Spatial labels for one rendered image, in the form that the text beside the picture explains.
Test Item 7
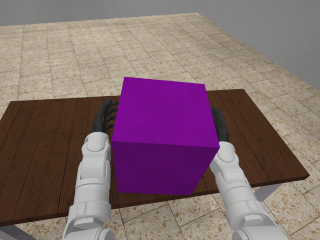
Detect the robot left forearm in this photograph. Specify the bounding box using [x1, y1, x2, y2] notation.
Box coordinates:
[61, 132, 112, 240]

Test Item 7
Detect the robot left upper arm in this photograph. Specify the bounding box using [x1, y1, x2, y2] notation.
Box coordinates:
[64, 227, 115, 240]

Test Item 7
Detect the robot right forearm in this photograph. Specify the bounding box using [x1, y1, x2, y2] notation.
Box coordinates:
[209, 141, 288, 240]

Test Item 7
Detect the table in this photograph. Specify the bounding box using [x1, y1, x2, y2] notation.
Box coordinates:
[0, 89, 310, 240]

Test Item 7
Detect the carton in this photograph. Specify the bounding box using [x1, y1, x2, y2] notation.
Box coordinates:
[111, 76, 220, 195]

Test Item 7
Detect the left robot hand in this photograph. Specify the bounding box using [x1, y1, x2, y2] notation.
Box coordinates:
[91, 99, 119, 133]

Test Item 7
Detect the right robot hand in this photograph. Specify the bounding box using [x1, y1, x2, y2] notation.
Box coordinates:
[210, 106, 230, 143]

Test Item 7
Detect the robot right upper arm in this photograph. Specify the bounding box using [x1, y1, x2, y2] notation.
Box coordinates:
[231, 225, 287, 240]

